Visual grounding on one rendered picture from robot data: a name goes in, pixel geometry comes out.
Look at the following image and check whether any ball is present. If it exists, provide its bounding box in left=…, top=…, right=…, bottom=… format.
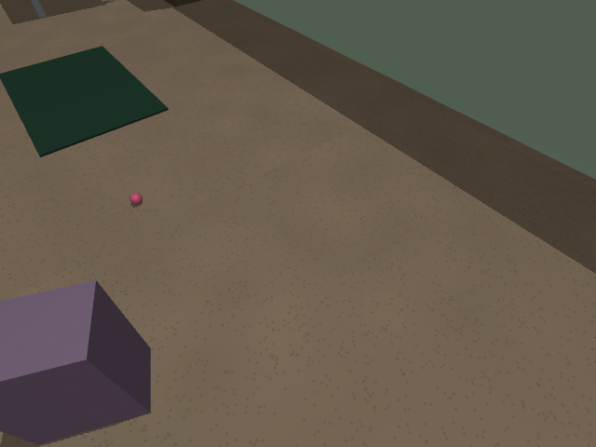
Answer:
left=130, top=193, right=142, bottom=205

